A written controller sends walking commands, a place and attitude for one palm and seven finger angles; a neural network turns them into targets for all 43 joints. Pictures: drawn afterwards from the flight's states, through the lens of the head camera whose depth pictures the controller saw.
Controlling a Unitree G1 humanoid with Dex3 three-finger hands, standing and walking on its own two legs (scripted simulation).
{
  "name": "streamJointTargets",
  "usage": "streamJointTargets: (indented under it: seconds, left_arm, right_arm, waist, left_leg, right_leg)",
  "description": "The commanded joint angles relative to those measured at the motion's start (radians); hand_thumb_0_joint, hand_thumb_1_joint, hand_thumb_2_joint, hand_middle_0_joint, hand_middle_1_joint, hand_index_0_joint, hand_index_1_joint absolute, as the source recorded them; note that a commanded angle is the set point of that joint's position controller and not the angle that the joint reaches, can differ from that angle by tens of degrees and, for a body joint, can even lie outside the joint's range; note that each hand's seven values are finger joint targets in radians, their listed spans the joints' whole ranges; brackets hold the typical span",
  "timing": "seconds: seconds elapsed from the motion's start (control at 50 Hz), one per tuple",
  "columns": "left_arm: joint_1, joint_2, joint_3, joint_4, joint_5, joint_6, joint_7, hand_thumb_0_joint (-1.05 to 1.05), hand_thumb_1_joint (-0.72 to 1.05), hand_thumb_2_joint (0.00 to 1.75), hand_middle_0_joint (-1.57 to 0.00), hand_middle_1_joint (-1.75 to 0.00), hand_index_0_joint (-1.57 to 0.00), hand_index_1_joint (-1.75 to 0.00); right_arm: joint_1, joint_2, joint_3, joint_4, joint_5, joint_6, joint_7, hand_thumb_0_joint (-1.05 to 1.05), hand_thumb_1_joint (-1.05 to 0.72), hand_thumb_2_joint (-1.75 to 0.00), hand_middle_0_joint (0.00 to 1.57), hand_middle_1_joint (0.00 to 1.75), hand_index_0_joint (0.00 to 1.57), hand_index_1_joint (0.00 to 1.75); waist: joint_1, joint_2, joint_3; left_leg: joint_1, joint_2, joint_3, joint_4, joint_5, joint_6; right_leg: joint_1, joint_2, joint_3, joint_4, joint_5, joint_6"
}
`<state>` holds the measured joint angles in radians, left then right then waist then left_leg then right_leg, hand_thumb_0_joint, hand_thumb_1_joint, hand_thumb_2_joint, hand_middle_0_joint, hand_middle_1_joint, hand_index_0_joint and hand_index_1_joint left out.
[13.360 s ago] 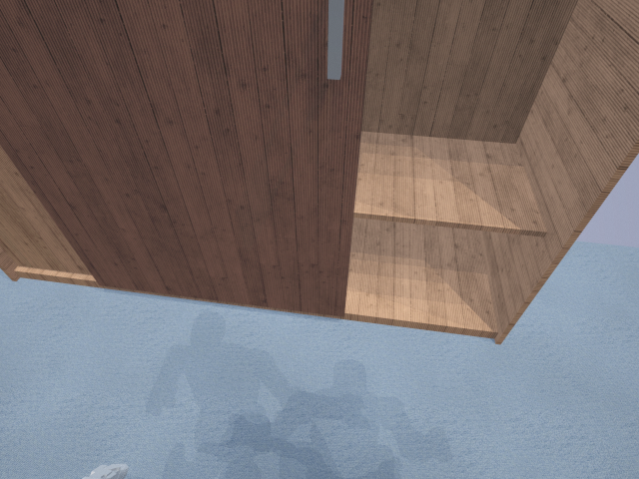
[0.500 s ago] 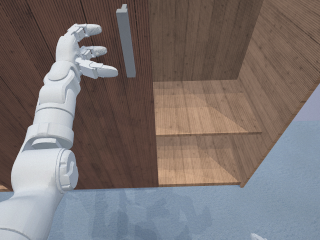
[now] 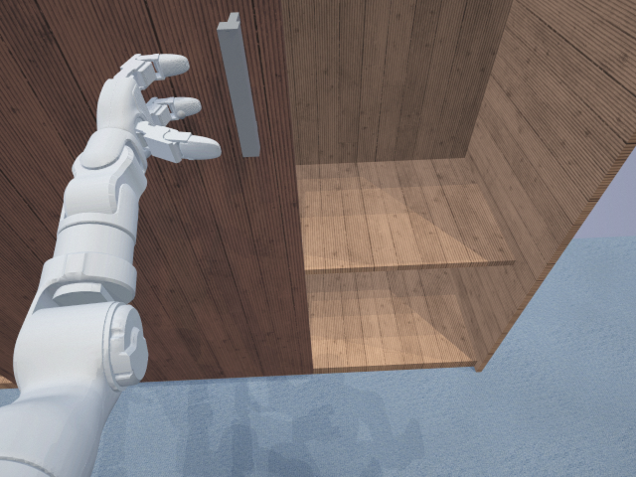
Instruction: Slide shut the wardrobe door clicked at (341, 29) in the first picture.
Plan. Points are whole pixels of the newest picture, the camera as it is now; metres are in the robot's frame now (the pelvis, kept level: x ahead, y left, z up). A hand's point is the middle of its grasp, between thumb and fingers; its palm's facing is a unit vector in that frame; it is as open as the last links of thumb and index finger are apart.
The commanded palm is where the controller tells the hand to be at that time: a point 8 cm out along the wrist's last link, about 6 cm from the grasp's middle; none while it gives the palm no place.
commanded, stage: move the hooked fingers beside the handle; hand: left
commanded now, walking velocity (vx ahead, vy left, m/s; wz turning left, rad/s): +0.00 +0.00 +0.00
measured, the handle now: (243, 88) +0.53 +0.09 +0.25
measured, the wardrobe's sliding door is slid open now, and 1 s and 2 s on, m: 0.54 0.54 0.54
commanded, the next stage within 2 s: feel for the door with the fingertips in 0.48 s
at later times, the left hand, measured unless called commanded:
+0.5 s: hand (180, 114) +0.46 +0.15 +0.25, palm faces +0.03 -1.00 +0.01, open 14.0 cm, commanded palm +0.45 +0.21 +0.24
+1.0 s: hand (212, 113) +0.46 +0.11 +0.25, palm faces +0.02 -1.00 +0.00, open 14.0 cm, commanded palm +0.45 +0.17 +0.24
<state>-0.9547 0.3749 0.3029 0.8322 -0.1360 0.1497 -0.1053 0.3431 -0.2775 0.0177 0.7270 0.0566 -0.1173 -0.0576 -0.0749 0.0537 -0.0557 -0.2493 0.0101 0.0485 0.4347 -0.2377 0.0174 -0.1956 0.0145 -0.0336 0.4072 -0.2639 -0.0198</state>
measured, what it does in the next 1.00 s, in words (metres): stands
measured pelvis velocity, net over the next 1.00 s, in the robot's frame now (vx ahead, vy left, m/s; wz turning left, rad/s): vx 0.00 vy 0.00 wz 0.00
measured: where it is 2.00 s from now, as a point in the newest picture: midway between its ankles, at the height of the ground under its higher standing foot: outside the picture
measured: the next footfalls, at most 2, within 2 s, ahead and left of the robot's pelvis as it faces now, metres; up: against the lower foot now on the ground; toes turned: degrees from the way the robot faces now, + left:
none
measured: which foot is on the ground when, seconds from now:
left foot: down 0.00-1.00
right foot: down 0.00-1.00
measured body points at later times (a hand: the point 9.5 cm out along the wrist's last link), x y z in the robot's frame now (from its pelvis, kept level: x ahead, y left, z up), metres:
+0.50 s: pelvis +0.00 +0.00 +0.00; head +0.00 -0.02 +0.45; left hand +0.46 +0.20 +0.25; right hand +0.09 -0.26 -0.12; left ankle -0.01 +0.11 -0.74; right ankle -0.04 -0.11 -0.74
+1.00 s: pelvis +0.00 +0.00 +0.00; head +0.00 -0.02 +0.45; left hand +0.46 +0.17 +0.25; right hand +0.10 -0.25 -0.12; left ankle -0.01 +0.11 -0.74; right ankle -0.04 -0.11 -0.74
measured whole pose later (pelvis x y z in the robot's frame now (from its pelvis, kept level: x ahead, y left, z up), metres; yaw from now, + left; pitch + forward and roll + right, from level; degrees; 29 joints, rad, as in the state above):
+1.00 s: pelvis +0.00 +0.00 +0.00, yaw +0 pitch +3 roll +0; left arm -0.98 0.27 0.23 0.78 -0.13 0.19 -0.01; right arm 0.30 -0.26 0.02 0.73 0.05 -0.12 -0.05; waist -0.06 0.05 -0.06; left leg -0.25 0.00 0.05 0.44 -0.23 0.02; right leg -0.20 0.01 -0.03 0.41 -0.27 -0.02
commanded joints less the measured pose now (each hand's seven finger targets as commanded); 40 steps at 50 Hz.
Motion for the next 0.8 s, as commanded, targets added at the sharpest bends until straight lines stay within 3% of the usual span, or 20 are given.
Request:
streamJointTargets:
  seconds: [0.0, 0.02, 0.04, 0.06, 0.12, 0.16, 0.22, 0.24, 0.28, 0.3, 0.34, 0.4, 0.44, 0.5, 0.56, 0.6, 0.62, 0.68, 0.72, 0.78]
  left_arm:
    - [-0.562, 0.228, 0.004, -0.273, -0.008, -0.069, -0.004, 0.00, -0.50, 0.30, -0.30, -1.20, -0.30, -1.20]
    - [-0.551, 0.215, -0.006, -0.252, -0.012, -0.069, -0.004, 0.00, -0.50, 0.30, -0.30, -1.20, -0.30, -1.20]
    - [-0.546, 0.248, 0.029, -0.219, -0.014, -0.062, -0.003, 0.00, -0.50, 0.30, -0.30, -1.20, -0.30, -1.20]
    - [-0.557, 0.265, 0.037, -0.235, -0.017, -0.062, -0.006, 0.00, -0.50, 0.30, -0.30, -1.20, -0.30, -1.20]
    - [-0.532, 0.261, 0.033, -0.223, -0.016, -0.062, -0.011, 0.00, -0.50, 0.30, -0.30, -1.20, -0.30, -1.20]
    - [-0.558, 0.235, 0.008, -0.227, -0.016, -0.061, -0.016, 0.00, -0.50, 0.30, -0.30, -1.20, -0.30, -1.20]
    - [-0.550, 0.247, 0.014, -0.195, -0.022, -0.064, -0.019, 0.00, -0.50, 0.30, -0.30, -1.20, -0.30, -1.20]
    - [-0.568, 0.240, 0.011, -0.198, -0.020, -0.067, -0.018, 0.00, -0.50, 0.30, -0.30, -1.20, -0.30, -1.20]
    - [-0.603, 0.221, -0.009, -0.234, -0.016, -0.077, -0.016, 0.00, -0.50, 0.30, -0.30, -1.20, -0.30, -1.20]
    - [-0.599, 0.200, -0.020, -0.244, -0.020, -0.078, -0.016, 0.00, -0.50, 0.30, -0.30, -1.20, -0.30, -1.20]
    - [-0.557, 0.231, 0.020, -0.246, -0.028, -0.079, -0.011, 0.00, -0.50, 0.30, -0.30, -1.20, -0.30, -1.20]
    - [-0.557, 0.193, -0.010, -0.194, -0.025, -0.056, -0.008, 0.00, -0.50, 0.30, -0.30, -1.20, -0.30, -1.20]
    - [-0.519, 0.251, 0.041, -0.168, -0.018, -0.051, 0.002, 0.00, -0.50, 0.30, -0.30, -1.20, -0.30, -1.20]
    - [-0.574, 0.287, 0.044, -0.210, -0.001, -0.065, 0.005, 0.00, -0.50, 0.30, -0.30, -1.20, -0.30, -1.20]
    - [-0.582, 0.254, 0.024, -0.295, -0.007, -0.095, 0.003, 0.00, -0.50, 0.30, -0.30, -1.20, -0.30, -1.20]
    - [-0.582, 0.171, -0.030, -0.297, -0.024, -0.083, -0.008, 0.00, -0.50, 0.30, -0.30, -1.20, -0.30, -1.20]
    - [-0.543, 0.146, -0.046, -0.293, -0.029, -0.075, -0.007, 0.00, -0.50, 0.30, -0.30, -1.20, -0.30, -1.20]
    - [-0.526, 0.129, -0.040, -0.261, -0.037, -0.034, 0.006, 0.00, -0.50, 0.30, -0.30, -1.20, -0.30, -1.20]
    - [-0.537, 0.119, -0.045, -0.273, -0.033, -0.020, 0.028, 0.00, -0.50, 0.30, -0.30, -1.20, -0.30, -1.20]
    - [-0.562, 0.141, -0.018, -0.315, -0.024, -0.023, 0.058, 0.00, -0.50, 0.30, -0.30, -1.20, -0.30, -1.20]
  right_arm:
    - [-0.028, -0.127, -0.049, -0.132, 0.006, -0.047, -0.013, 0.00, -0.90, -0.90, 0.20, 0.30, 0.20, 0.30]
    - [-0.024, -0.127, -0.049, -0.125, 0.004, -0.044, -0.014, 0.00, -0.90, -0.90, 0.20, 0.30, 0.20, 0.30]
    - [-0.020, -0.134, -0.049, -0.119, 0.005, -0.048, -0.015, 0.00, -0.90, -0.90, 0.20, 0.30, 0.20, 0.30]
    - [-0.020, -0.136, -0.049, -0.121, 0.005, -0.048, -0.017, 0.00, -0.90, -0.90, 0.20, 0.30, 0.20, 0.30]
    - [-0.021, -0.133, -0.048, -0.122, 0.004, -0.047, -0.017, 0.00, -0.90, -0.90, 0.20, 0.30, 0.20, 0.30]
    - [-0.023, -0.132, -0.048, -0.122, 0.006, -0.049, -0.016, 0.00, -0.90, -0.90, 0.20, 0.30, 0.20, 0.30]
    - [-0.016, -0.136, -0.049, -0.116, 0.006, -0.045, -0.019, 0.00, -0.90, -0.90, 0.20, 0.30, 0.20, 0.30]
    - [-0.023, -0.136, -0.047, -0.117, 0.007, -0.049, -0.018, 0.00, -0.90, -0.90, 0.20, 0.30, 0.20, 0.30]
    - [-0.020, -0.131, -0.048, -0.117, 0.006, -0.055, -0.016, 0.00, -0.90, -0.90, 0.20, 0.30, 0.20, 0.30]
    - [-0.022, -0.129, -0.047, -0.118, 0.004, -0.058, -0.015, 0.00, -0.90, -0.90, 0.20, 0.30, 0.20, 0.30]
    - [-0.024, -0.135, -0.049, -0.121, 0.003, -0.055, -0.013, 0.00, -0.90, -0.90, 0.20, 0.30, 0.20, 0.30]
    - [-0.028, -0.130, -0.046, -0.112, 0.006, -0.054, -0.013, 0.00, -0.90, -0.90, 0.20, 0.30, 0.20, 0.30]
    - [-0.020, -0.139, -0.047, -0.113, 0.004, -0.048, -0.014, 0.00, -0.90, -0.90, 0.20, 0.30, 0.20, 0.30]
    - [-0.021, -0.133, -0.044, -0.123, 0.003, -0.044, -0.017, 0.00, -0.90, -0.90, 0.20, 0.30, 0.20, 0.30]
    - [-0.029, -0.127, -0.048, -0.134, 0.001, -0.049, -0.012, 0.00, -0.90, -0.90, 0.20, 0.30, 0.20, 0.30]
    - [-0.033, -0.123, -0.050, -0.130, 0.004, -0.054, -0.011, 0.00, -0.90, -0.90, 0.20, 0.30, 0.20, 0.30]
    - [-0.035, -0.121, -0.051, -0.131, 0.004, -0.052, -0.010, 0.00, -0.90, -0.90, 0.20, 0.30, 0.20, 0.30]
    - [-0.040, -0.126, -0.050, -0.118, 0.008, -0.053, -0.007, 0.00, -0.90, -0.90, 0.20, 0.30, 0.20, 0.30]
    - [-0.043, -0.123, -0.049, -0.113, 0.003, -0.050, -0.006, 0.00, -0.90, -0.90, 0.20, 0.30, 0.20, 0.30]
    - [-0.050, -0.119, -0.048, -0.117, -0.002, -0.051, -0.002, 0.00, -0.90, -0.90, 0.20, 0.30, 0.20, 0.30]
  waist:
    - [0.003, -0.043, -0.305]
    - [0.001, -0.048, -0.290]
    - [0.001, -0.065, -0.275]
    - [0.005, -0.042, -0.291]
    - [0.010, -0.053, -0.294]
    - [-0.001, -0.039, -0.289]
    - [0.000, -0.081, -0.282]
    - [-0.004, -0.061, -0.273]
    - [-0.009, -0.011, -0.308]
    - [-0.009, -0.012, -0.315]
    - [0.006, -0.055, -0.328]
    - [-0.002, -0.056, -0.268]
    - [0.013, -0.093, -0.270]
    - [0.010, -0.051, -0.302]
    - [0.008, -0.024, -0.350]
    - [-0.005, -0.026, -0.338]
    - [0.003, -0.012, -0.323]
    - [0.004, -0.050, -0.284]
    - [0.010, -0.033, -0.277]
    - [0.015, -0.063, -0.312]
  left_leg:
    - [0.205, -0.011, -0.043, 0.006, 0.329, 0.038]
    - [0.202, -0.009, -0.045, 0.007, 0.316, 0.037]
    - [0.190, -0.009, -0.047, 0.005, 0.297, 0.038]
    - [0.192, -0.011, -0.045, 0.004, 0.299, 0.038]
    - [0.188, -0.013, -0.043, 0.009, 0.316, 0.038]
    - [0.195, -0.013, -0.045, 0.010, 0.313, 0.038]
    - [0.178, -0.013, -0.045, 0.008, 0.297, 0.038]
    - [0.186, -0.012, -0.046, 0.008, 0.289, 0.038]
    - [0.222, -0.012, -0.053, 0.015, 0.310, 0.035]
    - [0.236, -0.011, -0.057, 0.017, 0.332, 0.034]
    - [0.230, -0.009, -0.060, 0.017, 0.349, 0.035]
    - [0.198, -0.010, -0.052, 0.013, 0.311, 0.036]
    - [0.174, -0.011, -0.050, 0.009, 0.308, 0.038]
    - [0.177, -0.012, -0.045, 0.006, 0.307, 0.037]
    - [0.244, -0.007, -0.055, 0.013, 0.369, 0.034]
    - [0.266, -0.004, -0.058, 0.016, 0.385, 0.031]
    - [0.263, -0.001, -0.060, 0.017, 0.389, 0.029]
    - [0.235, -0.002, -0.063, 0.011, 0.353, 0.028]
    - [0.225, -0.004, -0.059, 0.010, 0.344, 0.028]
    - [0.227, -0.005, -0.061, 0.008, 0.355, 0.030]
  right_leg:
    - [0.030, 0.005, 0.010, -0.034, 0.405, 0.004]
    - [0.025, 0.003, 0.007, -0.040, 0.381, 0.002]
    - [0.013, 0.007, 0.010, -0.042, 0.374, 0.005]
    - [0.020, 0.005, 0.013, -0.041, 0.377, 0.004]
    - [0.038, 0.000, 0.011, -0.039, 0.392, 0.002]
    - [0.015, 0.003, 0.012, -0.038, 0.394, 0.004]
    - [0.027, 0.000, 0.009, -0.041, 0.377, 0.004]
    - [0.005, 0.003, 0.011, -0.039, 0.372, 0.005]
    - [-0.006, 0.003, 0.012, -0.036, 0.370, 0.002]
    - [-0.006, 0.005, 0.009, -0.032, 0.384, 0.001]
    - [0.019, 0.007, 0.007, -0.029, 0.402, 0.001]
    - [-0.013, 0.006, 0.005, -0.035, 0.374, 0.004]
    - [0.006, 0.006, 0.007, -0.034, 0.379, 0.004]
    - [0.026, 0.000, 0.013, -0.031, 0.383, 0.005]
    - [0.034, 0.005, 0.011, -0.028, 0.417, 0.001]
    - [0.008, 0.010, 0.005, -0.027, 0.417, 0.001]
    - [0.007, 0.007, 0.000, -0.030, 0.399, -0.003]
    - [-0.022, 0.013, -0.004, -0.034, 0.376, 0.000]
    - [-0.019, 0.008, -0.004, -0.037, 0.358, -0.002]
    - [0.004, 0.010, -0.002, -0.028, 0.381, 0.000]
